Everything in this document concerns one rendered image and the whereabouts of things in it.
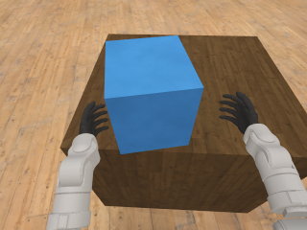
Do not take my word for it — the robot right upper arm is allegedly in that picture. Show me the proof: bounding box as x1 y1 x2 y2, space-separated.
272 218 307 230

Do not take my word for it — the robot right hand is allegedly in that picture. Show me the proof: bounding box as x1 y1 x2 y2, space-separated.
219 91 259 134

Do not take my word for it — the robot left forearm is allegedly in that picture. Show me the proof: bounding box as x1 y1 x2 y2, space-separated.
46 133 101 230

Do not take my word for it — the robot left hand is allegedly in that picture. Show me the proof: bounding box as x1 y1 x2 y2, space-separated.
79 101 109 138

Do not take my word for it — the robot right forearm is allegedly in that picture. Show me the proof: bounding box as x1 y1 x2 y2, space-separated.
243 124 307 219

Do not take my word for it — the pedestal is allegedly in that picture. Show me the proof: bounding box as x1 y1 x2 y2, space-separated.
60 34 307 214

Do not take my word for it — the carton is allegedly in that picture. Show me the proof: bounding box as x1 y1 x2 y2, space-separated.
104 35 204 154

